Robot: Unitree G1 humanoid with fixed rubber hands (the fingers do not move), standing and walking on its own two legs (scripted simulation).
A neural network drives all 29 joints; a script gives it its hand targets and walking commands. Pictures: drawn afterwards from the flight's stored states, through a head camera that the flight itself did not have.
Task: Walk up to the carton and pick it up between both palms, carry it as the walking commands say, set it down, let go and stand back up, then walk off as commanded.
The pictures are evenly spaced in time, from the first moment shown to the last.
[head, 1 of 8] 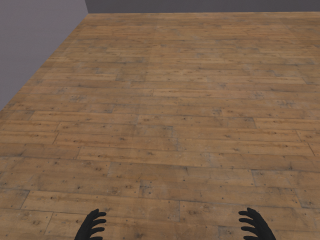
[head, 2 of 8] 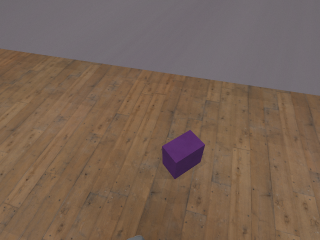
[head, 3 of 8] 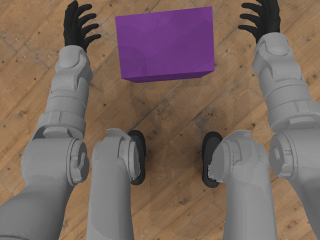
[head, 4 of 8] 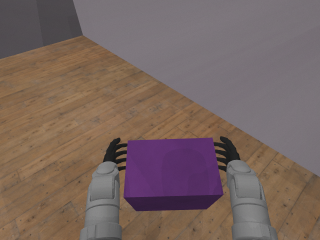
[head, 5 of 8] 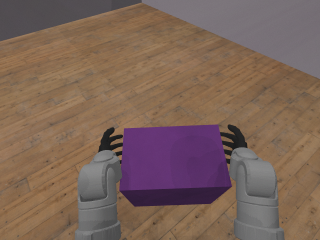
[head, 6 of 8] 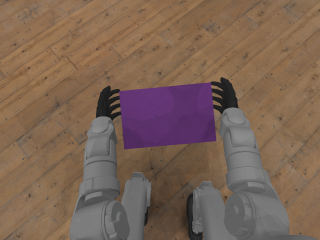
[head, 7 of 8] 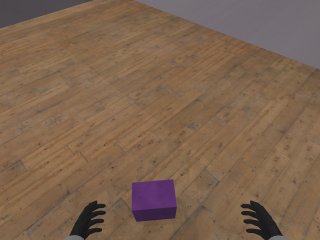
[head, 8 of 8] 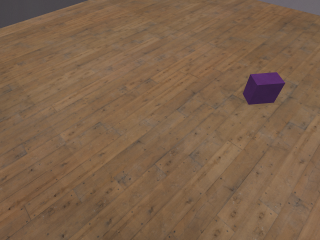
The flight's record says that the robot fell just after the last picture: no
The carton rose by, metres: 0.66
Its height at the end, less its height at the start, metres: +0.00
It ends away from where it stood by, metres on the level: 1.22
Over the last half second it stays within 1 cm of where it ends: yes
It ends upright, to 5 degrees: yes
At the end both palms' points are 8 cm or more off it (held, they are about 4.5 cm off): yes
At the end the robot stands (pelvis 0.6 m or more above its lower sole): yes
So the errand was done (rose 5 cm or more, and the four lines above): yes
